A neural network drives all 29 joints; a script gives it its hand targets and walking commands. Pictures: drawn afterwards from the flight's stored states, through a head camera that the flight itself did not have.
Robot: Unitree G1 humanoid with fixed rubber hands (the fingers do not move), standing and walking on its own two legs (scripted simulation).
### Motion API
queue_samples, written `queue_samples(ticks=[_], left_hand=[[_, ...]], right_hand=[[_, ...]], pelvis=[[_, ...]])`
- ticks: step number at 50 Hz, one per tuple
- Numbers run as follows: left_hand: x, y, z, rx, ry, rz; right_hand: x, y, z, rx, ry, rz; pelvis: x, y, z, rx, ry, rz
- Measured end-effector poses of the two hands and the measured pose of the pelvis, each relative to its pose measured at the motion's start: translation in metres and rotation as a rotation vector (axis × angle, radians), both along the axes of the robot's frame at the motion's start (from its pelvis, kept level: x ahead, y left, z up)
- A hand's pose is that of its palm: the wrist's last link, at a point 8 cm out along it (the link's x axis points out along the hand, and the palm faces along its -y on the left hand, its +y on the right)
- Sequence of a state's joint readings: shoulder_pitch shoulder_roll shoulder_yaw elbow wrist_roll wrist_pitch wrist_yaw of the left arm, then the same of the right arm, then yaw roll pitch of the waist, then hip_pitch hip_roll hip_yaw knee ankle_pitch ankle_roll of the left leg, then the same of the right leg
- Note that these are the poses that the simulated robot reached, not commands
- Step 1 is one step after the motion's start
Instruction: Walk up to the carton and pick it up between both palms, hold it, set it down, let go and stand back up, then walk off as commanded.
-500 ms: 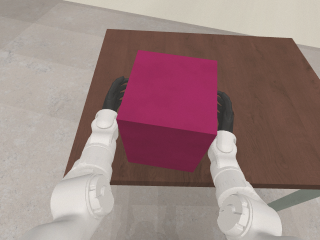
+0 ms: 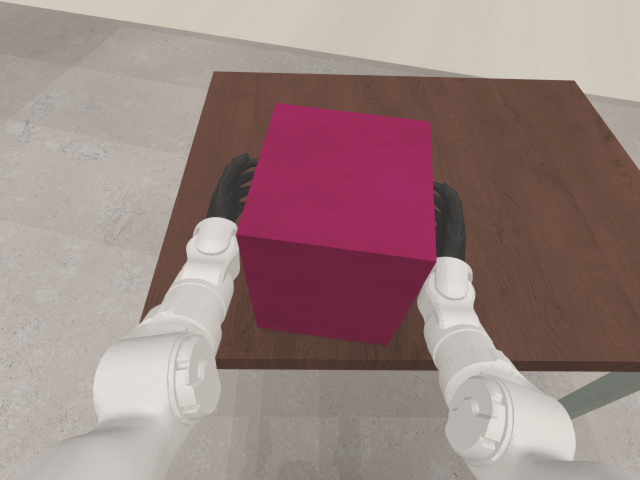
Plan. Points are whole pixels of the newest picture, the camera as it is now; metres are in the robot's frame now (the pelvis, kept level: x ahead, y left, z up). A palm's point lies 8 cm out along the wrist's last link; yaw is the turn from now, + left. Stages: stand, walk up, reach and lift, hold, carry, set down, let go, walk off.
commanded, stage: reach and lift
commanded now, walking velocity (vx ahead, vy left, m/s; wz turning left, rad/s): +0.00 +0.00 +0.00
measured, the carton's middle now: (335, 233) +0.44 -0.02 +0.04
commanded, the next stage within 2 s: none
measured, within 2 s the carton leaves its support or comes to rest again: neither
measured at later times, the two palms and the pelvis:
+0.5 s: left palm (205, 180) +0.42 +0.13 +0.16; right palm (463, 199) +0.39 -0.16 +0.15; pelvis +0.00 +0.00 +0.00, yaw +1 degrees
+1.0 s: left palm (192, 192) +0.39 +0.14 +0.18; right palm (471, 208) +0.37 -0.15 +0.16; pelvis -0.02 +0.01 +0.00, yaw +1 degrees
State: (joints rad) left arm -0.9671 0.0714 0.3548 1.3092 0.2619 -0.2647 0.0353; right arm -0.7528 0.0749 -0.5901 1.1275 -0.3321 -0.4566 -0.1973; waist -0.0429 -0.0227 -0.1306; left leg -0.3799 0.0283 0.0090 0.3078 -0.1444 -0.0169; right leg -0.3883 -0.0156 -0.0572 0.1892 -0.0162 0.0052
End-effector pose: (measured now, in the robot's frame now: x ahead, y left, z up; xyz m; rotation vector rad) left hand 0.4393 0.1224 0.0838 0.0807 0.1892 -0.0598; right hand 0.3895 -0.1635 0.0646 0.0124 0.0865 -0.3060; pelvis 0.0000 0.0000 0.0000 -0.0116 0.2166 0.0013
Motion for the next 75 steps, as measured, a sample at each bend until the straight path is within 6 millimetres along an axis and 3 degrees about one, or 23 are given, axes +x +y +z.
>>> queue_samples(ticks=[7,16,29,45,60,75], left_hand=[[0.001,-0.001,0.01,0.005,0.003,0.017],[-0.004,0.003,0.039,0.005,-0.014,0.053],[-0.024,0.012,0.087,-0.015,-0.005,0.074],[-0.052,0.017,0.085,0.001,0.049,0.104],[-0.053,0.005,0.115,-0.004,0.026,0.137],[-0.064,0.014,0.106,-0.028,0.026,0.138]], right_hand=[[0.006,-0.002,0.012,0.015,0.004,0.017],[0.013,0.0,0.05,0.029,-0.009,0.055],[-0.002,0.009,0.097,0.018,0.006,0.069],[-0.023,0.014,0.093,0.031,0.061,0.096],[-0.014,0.001,0.124,0.035,0.039,0.126],[-0.021,0.009,0.126,0.038,0.039,0.132]], pelvis=[[0.005,0.0,0.0,-0.004,-0.018,-0.003],[0.009,0.0,0.001,-0.009,-0.098,0.007],[-0.002,0.007,0.002,-0.007,-0.255,0.02],[-0.018,0.013,0.0,-0.006,-0.291,0.017],[-0.011,-0.001,0.001,-0.005,-0.311,0.026],[-0.006,-0.006,0.0,-0.007,-0.332,0.048]])
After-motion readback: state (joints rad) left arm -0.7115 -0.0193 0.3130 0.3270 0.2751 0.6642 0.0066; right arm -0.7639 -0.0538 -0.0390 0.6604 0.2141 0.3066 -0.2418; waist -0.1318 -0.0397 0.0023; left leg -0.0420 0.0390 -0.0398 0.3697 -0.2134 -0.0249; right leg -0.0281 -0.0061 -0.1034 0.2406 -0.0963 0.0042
